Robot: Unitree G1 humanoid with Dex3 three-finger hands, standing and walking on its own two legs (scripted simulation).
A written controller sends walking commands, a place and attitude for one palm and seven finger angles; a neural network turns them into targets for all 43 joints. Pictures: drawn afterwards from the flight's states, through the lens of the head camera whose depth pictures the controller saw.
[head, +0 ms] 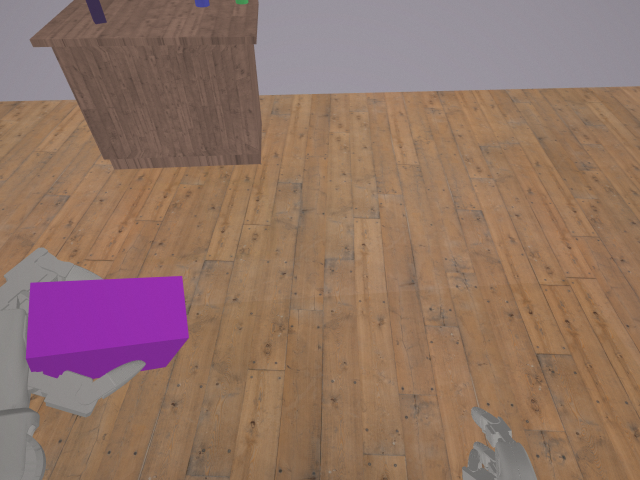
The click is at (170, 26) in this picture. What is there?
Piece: table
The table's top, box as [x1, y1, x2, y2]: [29, 0, 258, 46]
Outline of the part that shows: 29,39 33,46 255,43 258,3 257,0 248,0 246,4 237,4 235,0 209,0 210,4 207,7 197,7 194,4 194,0 99,0 107,22 95,24 91,18 85,0 74,0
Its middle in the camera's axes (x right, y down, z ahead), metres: -0.71 -0.95 +1.68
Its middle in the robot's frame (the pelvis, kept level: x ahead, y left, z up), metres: +1.85 +0.82 -0.11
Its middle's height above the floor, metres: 0.67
